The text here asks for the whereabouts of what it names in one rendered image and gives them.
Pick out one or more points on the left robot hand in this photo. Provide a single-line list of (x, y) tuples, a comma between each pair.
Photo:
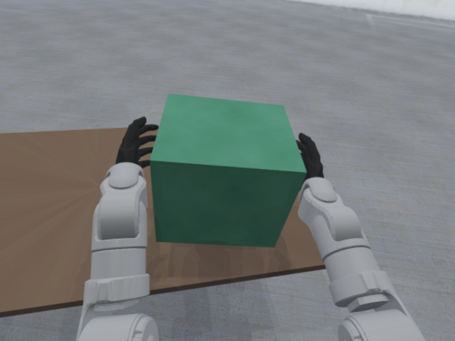
[(129, 150)]

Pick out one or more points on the robot left upper arm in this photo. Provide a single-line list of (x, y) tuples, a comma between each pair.
[(131, 327)]

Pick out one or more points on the right robot forearm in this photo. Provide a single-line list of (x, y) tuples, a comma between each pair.
[(356, 279)]

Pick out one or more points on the left robot forearm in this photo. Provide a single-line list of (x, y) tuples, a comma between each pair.
[(118, 276)]

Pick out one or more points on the robot right upper arm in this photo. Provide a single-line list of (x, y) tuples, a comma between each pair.
[(385, 325)]

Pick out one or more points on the table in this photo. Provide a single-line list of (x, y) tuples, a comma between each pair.
[(49, 189)]

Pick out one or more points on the carton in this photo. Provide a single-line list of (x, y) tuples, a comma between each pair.
[(223, 172)]

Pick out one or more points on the right robot hand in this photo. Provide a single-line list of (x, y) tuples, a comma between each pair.
[(310, 156)]

